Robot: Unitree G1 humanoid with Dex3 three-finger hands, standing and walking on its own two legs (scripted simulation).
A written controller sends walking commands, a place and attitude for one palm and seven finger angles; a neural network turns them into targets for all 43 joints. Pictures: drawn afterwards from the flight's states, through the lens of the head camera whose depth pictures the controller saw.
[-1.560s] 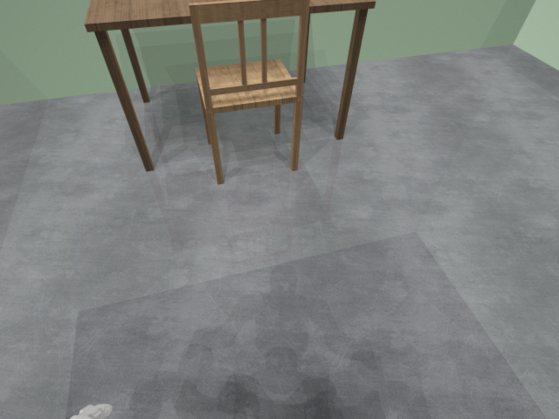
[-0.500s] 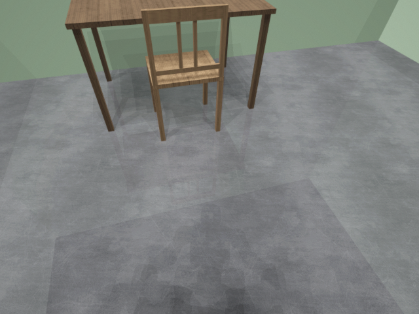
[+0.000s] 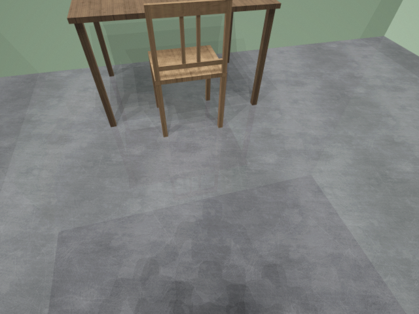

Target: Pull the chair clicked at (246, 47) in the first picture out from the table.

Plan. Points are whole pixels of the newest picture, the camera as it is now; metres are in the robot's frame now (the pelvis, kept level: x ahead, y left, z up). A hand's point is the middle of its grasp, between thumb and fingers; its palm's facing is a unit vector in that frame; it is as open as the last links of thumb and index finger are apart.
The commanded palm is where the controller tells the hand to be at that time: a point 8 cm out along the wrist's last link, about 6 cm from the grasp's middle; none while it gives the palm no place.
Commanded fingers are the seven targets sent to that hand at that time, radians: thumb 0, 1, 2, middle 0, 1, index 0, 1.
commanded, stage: walk to a spot facing it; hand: left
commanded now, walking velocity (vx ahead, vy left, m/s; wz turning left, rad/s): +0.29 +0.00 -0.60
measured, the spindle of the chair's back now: (182, 41) +1.41 +0.23 -0.12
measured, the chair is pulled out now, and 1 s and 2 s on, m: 0.00 0.00 0.00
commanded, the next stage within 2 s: none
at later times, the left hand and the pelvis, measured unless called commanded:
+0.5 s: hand out of the picture +0.07 +0.15 -0.17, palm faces -0.12 -0.98 -0.17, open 7.4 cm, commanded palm none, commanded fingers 0.00 0.90 0.90 -0.20 -0.30 -0.20 -0.30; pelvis +0.10 -0.02 -0.01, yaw -12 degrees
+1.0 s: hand (172, 189) +0.48 +0.14 -0.16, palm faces -0.43 -0.88 -0.21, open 7.4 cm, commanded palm none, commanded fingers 0.00 0.90 0.90 -0.20 -0.30 -0.20 -0.30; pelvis +0.30 +0.00 +0.00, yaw -28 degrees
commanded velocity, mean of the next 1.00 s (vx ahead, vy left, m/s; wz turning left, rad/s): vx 0.33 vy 0.00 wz -0.50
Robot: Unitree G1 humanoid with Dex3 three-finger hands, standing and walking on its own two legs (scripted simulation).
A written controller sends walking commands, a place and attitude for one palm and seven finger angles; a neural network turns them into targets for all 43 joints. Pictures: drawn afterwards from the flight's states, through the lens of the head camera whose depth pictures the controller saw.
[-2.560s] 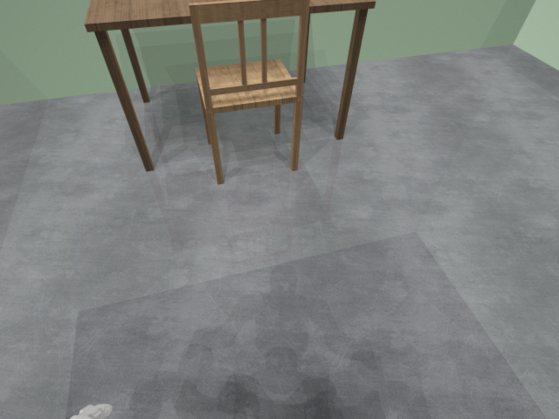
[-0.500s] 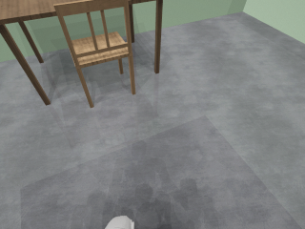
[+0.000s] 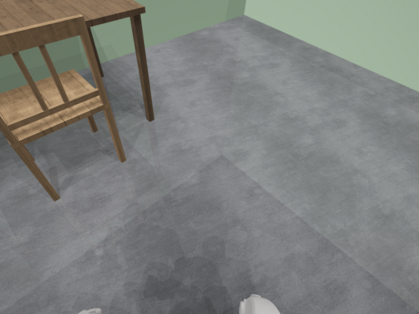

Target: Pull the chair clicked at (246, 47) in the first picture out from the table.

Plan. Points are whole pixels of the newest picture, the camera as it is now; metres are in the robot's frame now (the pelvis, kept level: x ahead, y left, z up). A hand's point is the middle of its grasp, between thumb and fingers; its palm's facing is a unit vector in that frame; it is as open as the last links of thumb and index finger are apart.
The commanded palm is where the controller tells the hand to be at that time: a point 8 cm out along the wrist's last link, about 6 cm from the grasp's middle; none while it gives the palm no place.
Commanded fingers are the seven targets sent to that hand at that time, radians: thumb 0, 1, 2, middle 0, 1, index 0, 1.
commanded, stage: walk to a spot facing it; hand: left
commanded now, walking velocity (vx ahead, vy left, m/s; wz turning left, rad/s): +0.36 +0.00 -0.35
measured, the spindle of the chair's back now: (31, 83) +0.87 +0.72 -0.12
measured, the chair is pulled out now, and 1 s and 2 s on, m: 0.00 0.00 0.00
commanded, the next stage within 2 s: turn to face it in 1.30 s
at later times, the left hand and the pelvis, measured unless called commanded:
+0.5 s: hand (160, 241) +0.32 +0.14 -0.17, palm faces -0.11 -0.97 -0.23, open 7.1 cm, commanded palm none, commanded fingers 0.00 0.90 0.90 -0.20 -0.30 -0.20 -0.30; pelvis +0.22 -0.05 -0.01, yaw -8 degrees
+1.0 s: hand (168, 183) +0.50 +0.14 -0.18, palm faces -0.19 -0.97 -0.15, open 7.3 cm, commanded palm none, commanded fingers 0.00 0.90 0.90 -0.20 -0.30 -0.20 -0.30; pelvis +0.43 -0.02 +0.00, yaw -14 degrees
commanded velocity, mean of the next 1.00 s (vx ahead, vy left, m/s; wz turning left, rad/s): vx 0.37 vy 0.00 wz -0.22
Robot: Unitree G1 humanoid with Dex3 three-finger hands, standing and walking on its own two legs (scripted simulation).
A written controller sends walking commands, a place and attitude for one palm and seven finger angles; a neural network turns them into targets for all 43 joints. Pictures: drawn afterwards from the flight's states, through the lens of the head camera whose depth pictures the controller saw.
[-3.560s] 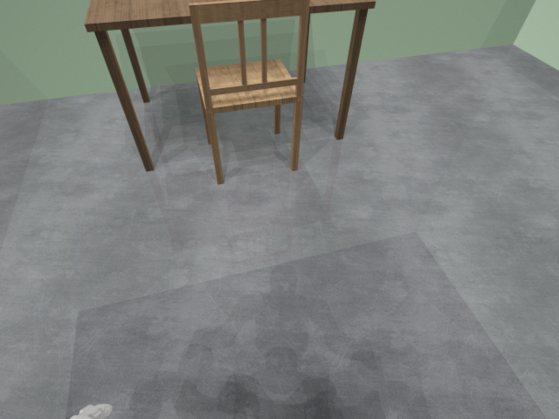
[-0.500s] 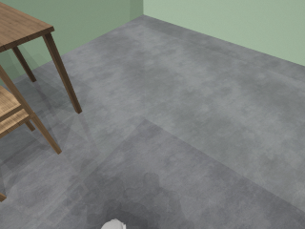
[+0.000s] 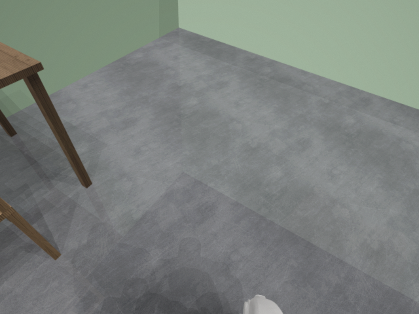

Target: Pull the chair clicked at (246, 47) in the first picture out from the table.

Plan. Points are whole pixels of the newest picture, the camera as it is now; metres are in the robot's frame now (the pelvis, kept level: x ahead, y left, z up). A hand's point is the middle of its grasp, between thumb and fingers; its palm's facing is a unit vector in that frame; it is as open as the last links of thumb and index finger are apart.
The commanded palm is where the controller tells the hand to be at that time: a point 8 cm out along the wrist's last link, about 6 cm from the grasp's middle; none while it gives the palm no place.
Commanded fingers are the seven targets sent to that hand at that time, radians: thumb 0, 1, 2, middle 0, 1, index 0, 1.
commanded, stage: walk to a spot facing it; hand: left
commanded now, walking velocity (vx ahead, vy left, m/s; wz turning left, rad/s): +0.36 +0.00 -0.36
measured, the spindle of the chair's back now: out of the picture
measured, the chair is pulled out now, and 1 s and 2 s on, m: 0.00 0.00 0.00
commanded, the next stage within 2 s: turn to face it in 0.30 s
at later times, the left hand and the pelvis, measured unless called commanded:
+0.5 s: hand (168, 253) +0.29 +0.11 -0.17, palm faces -0.03 -0.98 -0.22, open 7.1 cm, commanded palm none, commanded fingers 0.00 0.90 0.90 -0.20 -0.30 -0.20 -0.30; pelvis +0.22 -0.07 -0.01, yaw -3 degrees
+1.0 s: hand (146, 225) +0.36 +0.19 -0.18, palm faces +0.24 -0.94 -0.25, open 7.4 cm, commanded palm none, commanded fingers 0.00 0.90 0.90 -0.20 -0.30 -0.20 -0.30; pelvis +0.32 -0.04 -0.01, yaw +12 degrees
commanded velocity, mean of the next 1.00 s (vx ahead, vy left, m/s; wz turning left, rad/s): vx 0.11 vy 0.00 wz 0.34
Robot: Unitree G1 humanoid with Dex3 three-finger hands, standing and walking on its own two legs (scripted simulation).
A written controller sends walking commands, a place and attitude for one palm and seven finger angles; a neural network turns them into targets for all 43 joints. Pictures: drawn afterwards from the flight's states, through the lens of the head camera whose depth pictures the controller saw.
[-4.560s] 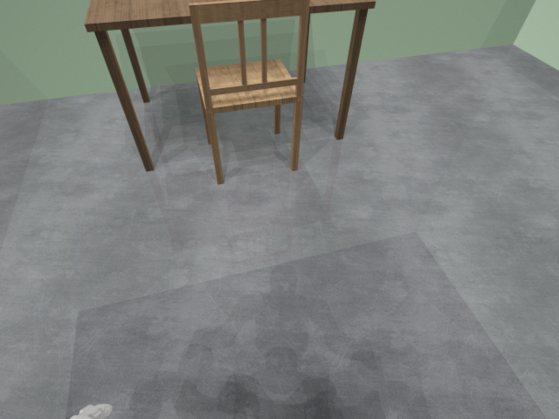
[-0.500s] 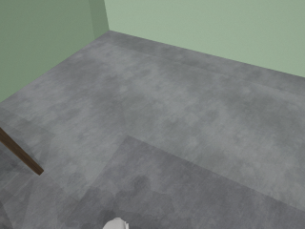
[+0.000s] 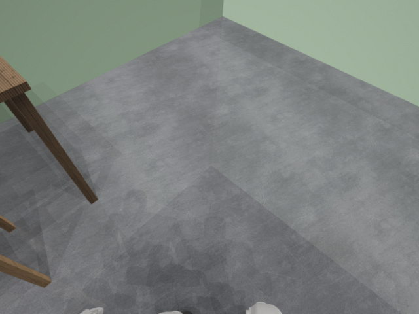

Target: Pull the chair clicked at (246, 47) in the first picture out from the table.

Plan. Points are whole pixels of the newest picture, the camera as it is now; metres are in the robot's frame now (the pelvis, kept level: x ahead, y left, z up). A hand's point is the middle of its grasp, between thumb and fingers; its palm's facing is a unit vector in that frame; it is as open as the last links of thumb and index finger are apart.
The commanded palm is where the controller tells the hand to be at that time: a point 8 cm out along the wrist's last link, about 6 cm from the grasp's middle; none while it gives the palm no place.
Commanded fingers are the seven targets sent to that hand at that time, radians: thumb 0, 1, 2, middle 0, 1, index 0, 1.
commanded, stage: turn to face it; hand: left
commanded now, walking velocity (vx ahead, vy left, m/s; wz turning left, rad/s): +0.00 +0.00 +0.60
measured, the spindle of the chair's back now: out of the picture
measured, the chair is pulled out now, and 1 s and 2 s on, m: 0.00 0.00 0.00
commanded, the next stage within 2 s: take the last steps up to it in 1.28 s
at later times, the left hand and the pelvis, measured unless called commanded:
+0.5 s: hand out of the picture +0.01 +0.15 -0.16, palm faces +0.33 -0.91 -0.26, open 7.4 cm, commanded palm none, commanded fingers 0.00 0.90 0.90 -0.20 -0.30 -0.20 -0.30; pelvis +0.01 -0.06 +0.00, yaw +20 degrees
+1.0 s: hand out of the picture -0.01 +0.18 -0.15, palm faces +0.59 -0.75 -0.31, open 7.4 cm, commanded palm none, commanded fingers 0.00 0.90 0.90 -0.20 -0.30 -0.20 -0.30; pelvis +0.03 -0.06 -0.01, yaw +38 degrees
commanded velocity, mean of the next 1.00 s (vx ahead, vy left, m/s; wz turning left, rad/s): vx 0.00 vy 0.00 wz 0.57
